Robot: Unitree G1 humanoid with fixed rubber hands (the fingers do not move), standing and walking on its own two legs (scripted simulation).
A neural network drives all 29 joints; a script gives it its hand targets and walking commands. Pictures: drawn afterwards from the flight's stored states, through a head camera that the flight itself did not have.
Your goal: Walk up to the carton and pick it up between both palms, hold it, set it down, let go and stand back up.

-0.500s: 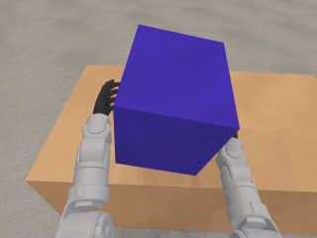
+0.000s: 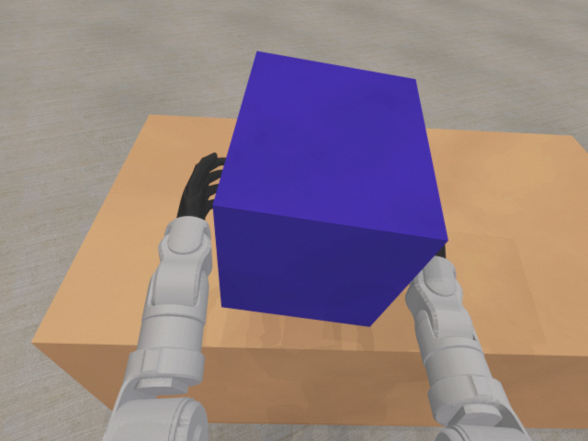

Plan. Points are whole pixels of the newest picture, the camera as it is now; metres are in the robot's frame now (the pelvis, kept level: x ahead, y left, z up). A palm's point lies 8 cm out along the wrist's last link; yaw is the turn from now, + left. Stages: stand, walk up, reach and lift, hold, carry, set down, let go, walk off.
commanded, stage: set down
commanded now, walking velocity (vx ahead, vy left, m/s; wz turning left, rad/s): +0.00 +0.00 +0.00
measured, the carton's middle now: (316, 195) +0.42 -0.04 +0.11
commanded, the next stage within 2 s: none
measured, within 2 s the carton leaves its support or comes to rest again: neither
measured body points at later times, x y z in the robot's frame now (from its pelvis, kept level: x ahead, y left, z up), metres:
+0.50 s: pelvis -0.01 -0.01 +0.00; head +0.00 +0.00 +0.45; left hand +0.40 +0.09 +0.10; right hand +0.35 -0.22 +0.07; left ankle -0.03 +0.12 -0.75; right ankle +0.01 -0.13 -0.75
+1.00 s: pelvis +0.00 -0.01 +0.00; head +0.04 -0.01 +0.45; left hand +0.42 +0.08 +0.06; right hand +0.35 -0.23 +0.03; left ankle -0.03 +0.12 -0.75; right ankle +0.01 -0.13 -0.75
